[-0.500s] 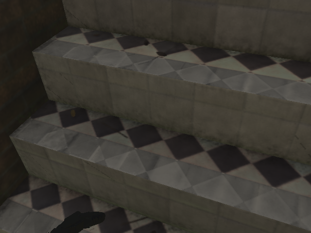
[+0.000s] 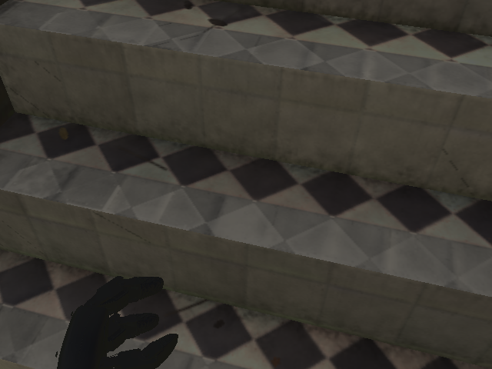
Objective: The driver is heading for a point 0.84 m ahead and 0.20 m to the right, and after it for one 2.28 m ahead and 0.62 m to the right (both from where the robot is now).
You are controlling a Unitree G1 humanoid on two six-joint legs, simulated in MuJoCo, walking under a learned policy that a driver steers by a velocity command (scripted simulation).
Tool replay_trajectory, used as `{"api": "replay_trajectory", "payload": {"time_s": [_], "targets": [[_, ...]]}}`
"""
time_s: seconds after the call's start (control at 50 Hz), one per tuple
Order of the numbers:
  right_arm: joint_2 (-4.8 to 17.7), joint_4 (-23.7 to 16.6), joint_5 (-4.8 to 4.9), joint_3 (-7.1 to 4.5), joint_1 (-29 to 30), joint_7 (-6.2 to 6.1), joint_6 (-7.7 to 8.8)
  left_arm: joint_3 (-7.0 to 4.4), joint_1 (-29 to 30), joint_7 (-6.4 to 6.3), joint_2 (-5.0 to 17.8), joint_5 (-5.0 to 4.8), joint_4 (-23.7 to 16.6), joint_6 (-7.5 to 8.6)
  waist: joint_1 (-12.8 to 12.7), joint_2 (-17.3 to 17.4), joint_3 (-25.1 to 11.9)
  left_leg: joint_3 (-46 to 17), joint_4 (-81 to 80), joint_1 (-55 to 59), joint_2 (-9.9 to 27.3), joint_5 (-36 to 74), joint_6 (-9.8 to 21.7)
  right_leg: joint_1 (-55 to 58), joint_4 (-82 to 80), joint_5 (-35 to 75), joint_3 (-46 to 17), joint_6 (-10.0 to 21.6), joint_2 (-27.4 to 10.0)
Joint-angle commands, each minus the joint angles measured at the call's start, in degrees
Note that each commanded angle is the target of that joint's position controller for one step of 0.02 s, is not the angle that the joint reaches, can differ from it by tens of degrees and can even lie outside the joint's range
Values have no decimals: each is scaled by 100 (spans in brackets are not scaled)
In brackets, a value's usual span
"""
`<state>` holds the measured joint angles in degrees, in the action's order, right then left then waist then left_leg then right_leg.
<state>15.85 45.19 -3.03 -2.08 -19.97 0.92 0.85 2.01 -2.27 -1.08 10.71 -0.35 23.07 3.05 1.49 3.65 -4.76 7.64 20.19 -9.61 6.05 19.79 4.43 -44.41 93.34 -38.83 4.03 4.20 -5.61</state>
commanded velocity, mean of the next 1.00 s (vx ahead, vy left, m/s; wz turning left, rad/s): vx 0.32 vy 0.00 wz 0.00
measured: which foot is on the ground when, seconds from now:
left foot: down 0.00-0.38, up 0.40-0.86, down 0.88-1.00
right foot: up 0.00-0.32, down 0.34-0.88, up 0.90-1.00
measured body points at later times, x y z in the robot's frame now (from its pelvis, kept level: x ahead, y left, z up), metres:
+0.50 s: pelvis -0.01 -0.04 +0.06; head -0.05 -0.02 +0.50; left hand +0.18 +0.16 -0.05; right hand +0.00 -0.28 -0.08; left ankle -0.06 +0.08 -0.50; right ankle +0.05 -0.17 -0.57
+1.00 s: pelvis -0.01 +0.08 -0.06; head -0.01 +0.12 +0.39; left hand +0.15 +0.26 -0.20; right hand -0.06 -0.11 -0.21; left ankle -0.04 +0.16 -0.80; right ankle -0.03 -0.10 -0.49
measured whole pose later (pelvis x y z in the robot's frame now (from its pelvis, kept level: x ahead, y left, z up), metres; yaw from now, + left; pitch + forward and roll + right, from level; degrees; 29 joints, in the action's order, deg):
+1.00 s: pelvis -0.01 +0.08 -0.06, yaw -1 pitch +2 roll -4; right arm 3.8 59.8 -3.3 2.1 -22.4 -2.0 -4.7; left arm 0.0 -4.3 -1.2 5.4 -3.1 50.1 -0.6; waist 1.4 -1.0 -2.3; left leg 2.1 30.7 -14.3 1.5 -17.9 4.3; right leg -56.9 119.0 -31.7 -2.9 -5.9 -10.3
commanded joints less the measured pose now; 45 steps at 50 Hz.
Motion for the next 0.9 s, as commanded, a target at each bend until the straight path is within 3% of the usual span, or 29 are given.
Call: {"api": "replay_trajectory", "payload": {"time_s": [0.02,0.04,0.06,0.08,0.1,0.12,0.14,0.16,0.18,0.2,0.24,0.26,0.28,0.32,0.34,0.36,0.38,0.42,0.44,0.46,0.5,0.58,0.68,0.76,0.8,0.84,0.86,0.88,0.9], "targets": [[727,469,-208,39,-190,132,196,333,-742,309,-870,-86,-146,280,-821,898,-76,-1056,1160,1394,834,7922,103,-2062,3870,246,-260,-118,935],[552,961,106,-95,-2235,-10,117,553,1063,459,-1096,253,-460,594,787,524,-727,-2047,1636,2361,609,7674,4,-3305,4222,251,61,-512,648],[210,1295,97,-12,-2962,-80,6,592,1762,623,-1284,98,-423,708,1048,-349,-1144,-2421,1528,3037,741,4418,166,-4402,4081,1193,-185,-517,278],[536,1097,105,-126,-2552,-263,-33,690,1711,712,-1486,51,-496,653,650,-473,-1639,-3391,843,3140,1277,1727,499,-4588,4076,1409,-347,-640,-117],[822,872,213,-231,-2027,-426,83,708,2120,681,-1407,73,-663,518,517,-718,-1504,-4424,-26,2885,1811,-229,834,-4815,4137,1659,-577,-771,-418],[611,769,208,-142,-1864,-464,186,699,2573,666,-1262,114,-696,417,671,-959,-1075,-4196,-128,2442,1707,100,880,-4750,4027,1337,-415,-949,-346],[1346,533,335,-305,-780,-619,365,730,2084,491,-1148,-35,-998,260,-119,-25,-701,-5705,-955,1683,2554,-1956,1343,-4334,2823,1254,-1344,-922,-880],[868,539,299,-205,-842,-667,358,647,2672,372,-835,58,-918,180,210,-678,-435,-5310,-990,1478,2127,-2770,1337,-4354,2635,1325,-1215,-952,-679],[159,791,190,-30,-1407,-688,237,647,3135,325,-1012,120,-856,144,461,-1024,-276,-4523,-949,1589,1637,-2726,1160,-4452,2603,1732,-756,-950,-431],[-140,891,205,62,-1758,-621,168,713,2997,334,-1267,103,-654,141,502,-820,-87,-3954,-965,1518,1325,-2557,1130,-4419,2616,1970,-348,-920,-295],[-394,1191,224,99,-2411,-572,26,798,2947,416,-1462,70,-549,273,605,32,260,-3285,-1036,1863,1204,-2084,1187,-4819,2590,2017,-226,-696,-307],[-346,1111,377,88,-2073,-659,-76,988,3033,475,-1706,90,-677,294,331,537,162,-2576,-1493,648,979,-1318,1036,-2966,902,-133,-126,-391,-195],[-418,1124,286,150,-1698,-641,-125,877,2435,460,-1524,83,-453,256,-158,699,-409,-1558,-1345,-407,624,1204,985,-336,-222,-630,403,-168,273],[149,1277,372,40,-2002,-410,76,532,1792,258,-995,95,-171,111,-315,1310,-1094,-1369,-589,232,730,5304,1082,1538,-1319,-922,533,-122,944],[-157,1546,209,140,-2438,-236,231,358,1309,273,-962,79,284,88,-74,1297,-1670,-1082,-4,-142,634,6796,1221,2565,-1061,-415,344,91,891],[244,1492,203,50,-1980,-173,300,155,26,195,-667,82,721,-108,-709,1380,-2050,-1065,786,-294,508,6480,1288,3025,-1633,-881,-478,286,766],[409,1321,247,-23,-1441,-78,296,-84,-820,86,-83,125,1165,-312,-1029,344,-1996,-816,1849,-984,81,4583,1213,3202,-2999,-2125,-2122,640,203],[-326,512,197,113,261,95,362,-418,-1219,-116,676,288,1717,-590,-1254,-2273,-1139,-1560,6712,-3369,-790,-2247,861,2587,-6536,-3386,-5829,1617,-1231],[-851,-172,307,235,1010,132,384,-292,-518,-25,265,298,1871,-488,-802,-1798,-185,-2249,8953,-4104,-988,-3048,621,1328,-6639,-2959,-5666,1359,-1176],[-1289,-432,364,355,739,66,305,-181,-40,9,-244,237,2045,-403,-42,-1395,616,-2281,9106,-4457,-923,-3297,517,322,-6034,-2604,-4322,997,-991],[-696,-23,314,204,-683,-63,83,-41,457,71,-932,138,2418,-317,873,-960,962,-1940,8852,-3864,-890,-3198,228,-578,-5306,-1388,-2287,471,-586],[-592,169,307,258,-887,-218,-232,-82,778,26,-305,233,2630,-247,1213,-988,843,-1600,8958,-3354,-1000,-1666,-172,-1149,-5748,-630,-1220,452,-651],[-391,85,311,251,-249,-407,-448,-225,163,-171,493,215,2547,-173,668,-1112,454,-1225,7390,-3105,-506,-2026,-491,-227,-5657,-957,-1325,454,-985],[-577,111,298,302,-70,-349,-549,-389,-123,-293,648,71,2368,-250,271,-914,117,-954,4655,-2346,-36,-2585,-174,472,-4723,-971,-1522,90,-1105],[-824,477,126,309,-457,-298,-595,-362,-17,-341,434,-118,2270,-371,320,-472,266,-209,1768,-1186,-228,-2046,91,309,-3681,-855,-884,-183,-813],[-905,782,37,293,-211,-224,-526,-299,-338,-341,81,-80,2156,-526,-153,102,795,-49,-444,-1184,-281,-1802,113,845,-1974,533,-301,-254,-476],[-821,960,191,286,-12,-209,-527,-254,-641,-320,-218,-37,2152,-511,-596,388,806,-335,-1281,-802,46,193,97,680,-1161,1196,-249,-214,-326],[-927,1024,124,410,17,-215,-485,-191,-1036,-260,-556,-170,2243,-501,-786,365,670,-841,-1658,-435,320,966,-130,407,83,981,-213,-124,-131],[-605,1106,-34,441,-38,-212,-480,-141,-1121,-134,-1006,-160,2477,-499,-902,875,299,-1076,24,520,603,4984,-716,-1028,2203,-124,-94,-216,208]]}}
Velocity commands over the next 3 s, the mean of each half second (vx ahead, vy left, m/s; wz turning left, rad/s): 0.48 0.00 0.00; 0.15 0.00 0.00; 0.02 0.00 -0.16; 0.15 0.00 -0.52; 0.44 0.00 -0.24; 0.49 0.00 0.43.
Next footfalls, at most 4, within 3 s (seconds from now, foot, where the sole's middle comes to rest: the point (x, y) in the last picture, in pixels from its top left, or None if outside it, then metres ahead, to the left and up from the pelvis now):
0.34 right None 0.10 -0.18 -0.61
0.88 left None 0.00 0.16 -0.84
1.42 right None -0.07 -0.06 -0.83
1.76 left None -0.02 0.16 -0.83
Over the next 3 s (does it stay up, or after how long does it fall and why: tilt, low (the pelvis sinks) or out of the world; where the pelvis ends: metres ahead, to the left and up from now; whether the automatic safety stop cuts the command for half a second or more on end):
stays up -0.05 -0.20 -0.02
